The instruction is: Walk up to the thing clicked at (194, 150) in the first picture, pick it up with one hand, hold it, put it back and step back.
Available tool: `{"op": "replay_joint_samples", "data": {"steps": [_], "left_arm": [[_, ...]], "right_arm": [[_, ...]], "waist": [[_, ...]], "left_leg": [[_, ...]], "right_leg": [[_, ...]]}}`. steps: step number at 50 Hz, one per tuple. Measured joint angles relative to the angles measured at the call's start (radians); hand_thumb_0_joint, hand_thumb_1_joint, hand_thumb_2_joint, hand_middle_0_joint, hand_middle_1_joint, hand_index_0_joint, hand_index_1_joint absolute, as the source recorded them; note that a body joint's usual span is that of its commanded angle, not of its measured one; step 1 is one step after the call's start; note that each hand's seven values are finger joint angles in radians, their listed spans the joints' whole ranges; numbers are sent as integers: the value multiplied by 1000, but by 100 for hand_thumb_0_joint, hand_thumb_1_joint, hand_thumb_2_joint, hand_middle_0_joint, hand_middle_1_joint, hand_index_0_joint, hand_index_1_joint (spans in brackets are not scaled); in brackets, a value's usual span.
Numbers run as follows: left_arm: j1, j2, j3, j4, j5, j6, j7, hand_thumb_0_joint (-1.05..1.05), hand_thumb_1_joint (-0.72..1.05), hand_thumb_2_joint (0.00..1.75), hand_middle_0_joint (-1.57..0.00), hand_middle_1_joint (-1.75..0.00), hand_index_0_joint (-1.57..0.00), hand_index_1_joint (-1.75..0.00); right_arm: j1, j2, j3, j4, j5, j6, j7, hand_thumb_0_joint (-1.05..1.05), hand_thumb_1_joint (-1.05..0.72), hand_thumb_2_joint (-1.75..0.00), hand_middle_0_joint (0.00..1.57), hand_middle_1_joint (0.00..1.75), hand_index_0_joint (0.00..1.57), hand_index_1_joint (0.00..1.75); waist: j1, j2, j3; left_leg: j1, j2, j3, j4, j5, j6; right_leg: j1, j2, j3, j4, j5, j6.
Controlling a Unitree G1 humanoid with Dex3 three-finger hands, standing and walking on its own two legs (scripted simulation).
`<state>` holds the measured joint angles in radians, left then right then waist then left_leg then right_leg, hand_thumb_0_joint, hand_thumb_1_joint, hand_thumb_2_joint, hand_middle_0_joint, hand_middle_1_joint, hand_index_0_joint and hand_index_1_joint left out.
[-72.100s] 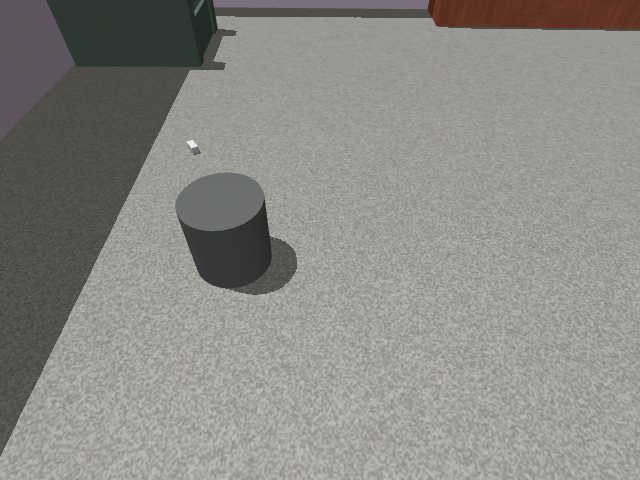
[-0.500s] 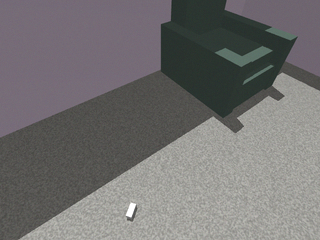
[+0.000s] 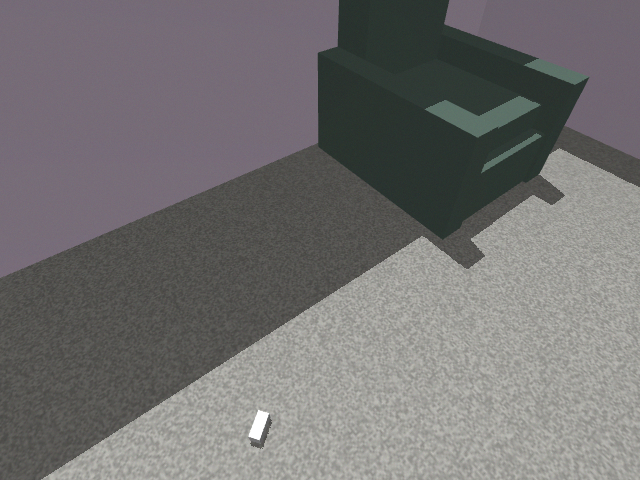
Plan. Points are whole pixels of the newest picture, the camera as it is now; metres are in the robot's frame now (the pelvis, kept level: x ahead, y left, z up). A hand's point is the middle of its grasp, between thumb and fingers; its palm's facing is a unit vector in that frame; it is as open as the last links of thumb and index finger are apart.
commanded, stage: stand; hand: left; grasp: from above
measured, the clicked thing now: (259, 426) +0.42 +0.21 -0.76
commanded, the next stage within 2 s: step back in 0.16 s
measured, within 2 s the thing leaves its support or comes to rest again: neither
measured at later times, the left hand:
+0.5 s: hand out of the picture +0.09 +0.31 -0.18, palm faces -0.05 -0.92 -0.38, open 7.4 cm
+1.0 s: hand out of the picture -0.04 +0.29 -0.17, palm faces -0.13 -0.91 -0.40, open 7.3 cm
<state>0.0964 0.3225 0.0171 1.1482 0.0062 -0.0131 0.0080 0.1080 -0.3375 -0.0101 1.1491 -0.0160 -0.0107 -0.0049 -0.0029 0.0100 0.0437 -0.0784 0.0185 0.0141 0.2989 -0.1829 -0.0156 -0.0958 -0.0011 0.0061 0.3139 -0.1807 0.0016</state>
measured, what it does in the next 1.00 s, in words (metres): walks backwards: right foot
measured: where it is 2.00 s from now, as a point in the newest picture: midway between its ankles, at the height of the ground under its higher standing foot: outside the picture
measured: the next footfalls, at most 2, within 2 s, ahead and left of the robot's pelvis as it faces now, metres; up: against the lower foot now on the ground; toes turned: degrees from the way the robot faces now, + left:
right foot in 0.94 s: -0.14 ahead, -0.10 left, +0.00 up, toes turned -3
left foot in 1.26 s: -0.22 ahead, +0.15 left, +0.00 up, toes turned -4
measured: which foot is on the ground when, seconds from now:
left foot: down 0.00-0.96, up 0.98-1.00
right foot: down 0.00-0.48, up 0.50-0.92, down 0.94-1.00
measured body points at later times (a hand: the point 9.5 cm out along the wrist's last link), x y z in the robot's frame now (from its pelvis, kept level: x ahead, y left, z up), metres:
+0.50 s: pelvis -0.06 +0.04 -0.03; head +0.01 +0.06 +0.41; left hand +0.09 +0.36 -0.16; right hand +0.02 -0.30 -0.13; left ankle -0.07 +0.14 -0.75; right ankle -0.01 -0.12 -0.74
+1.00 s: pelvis -0.17 +0.03 -0.03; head -0.12 +0.02 +0.41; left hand -0.04 +0.33 -0.14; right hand -0.10 -0.30 -0.15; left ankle -0.09 +0.14 -0.73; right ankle -0.18 -0.09 -0.75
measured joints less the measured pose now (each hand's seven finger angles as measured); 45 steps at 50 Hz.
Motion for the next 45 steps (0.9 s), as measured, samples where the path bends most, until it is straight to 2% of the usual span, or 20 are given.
{"op": "replay_joint_samples", "data": {"steps": [9,13,16,19,20,22,23,24,25,27,28,30,33,36,39,43,45], "left_arm": [[9,3,0,-9,-3,3,-4,1,91,90,-21,-30,-21,-30],[0,21,16,-72,-16,14,-2,1,91,90,-21,-30,-21,-30],[-15,39,23,-121,-12,26,1,1,91,90,-21,-30,-21,-30],[-24,57,28,-168,4,39,4,1,91,90,-21,-30,-21,-30],[-28,63,28,-181,9,43,5,1,91,90,-21,-30,-21,-30],[-36,76,27,-208,14,51,7,1,91,90,-21,-30,-21,-30],[-40,81,26,-221,13,56,7,1,91,90,-21,-30,-21,-30],[-47,86,26,-234,7,63,7,1,91,90,-21,-30,-21,-30],[-63,95,28,-244,3,69,10,1,91,90,-21,-30,-21,-30],[-80,102,35,-257,3,78,24,1,91,90,-21,-30,-21,-30],[-82,103,35,-260,2,80,28,1,91,90,-21,-30,-21,-30],[-76,102,35,-265,-3,80,29,1,91,90,-21,-30,-20,-30],[-48,91,37,-277,1,76,22,1,91,90,-21,-30,-20,-30],[-15,82,42,-286,8,78,16,1,91,90,-21,-30,-20,-30],[9,78,49,-293,10,82,11,1,91,90,-21,-30,-21,-30],[26,76,59,-301,12,80,3,1,91,90,-21,-30,-21,-30],[36,74,62,-303,14,72,-2,1,91,90,-21,-30,-21,-30]], "right_arm": [[5,-5,-1,-3,3,6,5,0,-90,-90,20,30,20,30],[-22,-22,-15,-58,20,27,11,0,-90,-90,20,30,20,30],[-39,-42,-28,-100,23,43,11,0,-90,-90,20,30,20,30],[-38,-58,-42,-142,20,57,14,0,-90,-90,20,30,20,30],[-33,-62,-45,-154,21,58,16,0,-90,-90,20,30,20,30],[-16,-68,-50,-175,18,55,17,0,-90,-90,20,30,20,30],[-5,-71,-52,-184,14,50,17,0,-90,-90,20,30,20,30],[6,-74,-56,-191,5,45,15,0,-90,-90,20,30,20,30],[10,-64,-60,-192,-4,41,12,0,-90,-90,20,30,20,30],[20,-46,-54,-198,-9,38,12,0,-90,-90,20,30,20,30],[25,-36,-50,-201,-9,38,11,0,-90,-90,20,30,20,30],[35,-21,-45,-208,-11,40,4,0,-90,-90,20,30,20,30],[41,-14,-42,-229,-7,38,-6,0,-90,-90,20,30,20,30],[41,-10,-41,-256,-4,29,-14,0,-90,-90,20,30,20,30],[40,-9,-37,-281,-4,22,-16,0,-90,-90,20,30,20,30],[36,-19,-31,-304,-7,24,-12,0,-90,-90,20,30,20,30],[32,-29,-29,-307,-6,30,-9,0,-90,-90,20,30,20,30]], "waist": [[-1,1,3],[-9,8,54],[-7,5,92],[-2,-21,112],[-3,-29,114],[-8,-42,114],[-13,-43,111],[-17,-43,110],[-15,-61,125],[-16,-75,150],[-21,-76,157],[-25,-80,159],[-24,-70,164],[-23,-58,170],[-19,-49,174],[-13,-35,175],[-8,-25,165]], "left_leg": [[-18,2,1,11,-4,0],[-103,10,-2,129,-41,6],[-184,-1,-17,262,-55,24],[-248,-48,-38,451,-231,43],[-252,-58,-41,482,-259,48],[-229,-61,-34,449,-226,49],[-201,-54,-30,379,-147,49],[-182,-52,-33,334,-174,44],[-184,-62,-25,340,-191,48],[-190,-61,-21,351,-179,57],[-187,-57,-24,339,-164,59],[-183,-50,-21,303,-131,62],[-185,-38,-7,274,-102,68],[-195,-27,9,272,-87,71],[-216,-15,25,287,-78,69],[-258,4,40,328,-70,58],[-286,16,47,359,-70,47]], "right_leg": [[-17,2,1,9,-2,-1],[-84,10,0,87,-21,-7],[-133,6,5,146,-33,-8],[-182,-18,27,203,-44,-1],[-197,-26,32,221,-48,1],[-230,-37,39,261,-58,16],[-250,-38,39,289,-68,26],[-276,-36,42,328,-79,22],[-300,-26,80,387,-151,9],[-339,43,159,543,-313,-6],[-356,77,181,625,-348,-10],[-385,122,198,756,-340,-13],[-388,139,186,850,-317,1],[-347,125,171,831,-324,18],[-299,101,155,744,-336,24],[-237,60,112,590,-329,14],[-194,40,85,470,-284,2]]}}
